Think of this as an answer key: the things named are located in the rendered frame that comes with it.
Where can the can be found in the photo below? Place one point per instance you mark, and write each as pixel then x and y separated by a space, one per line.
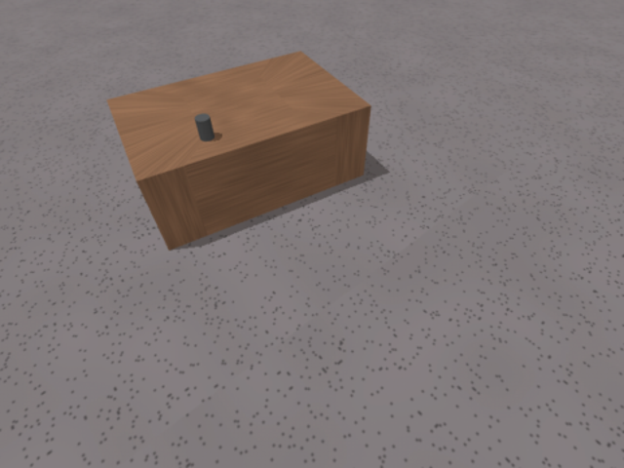
pixel 204 126

